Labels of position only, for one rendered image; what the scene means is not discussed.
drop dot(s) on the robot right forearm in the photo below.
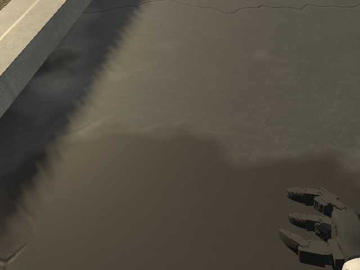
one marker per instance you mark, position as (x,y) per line
(353,264)

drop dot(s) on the robot right hand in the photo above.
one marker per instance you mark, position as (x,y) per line
(341,232)

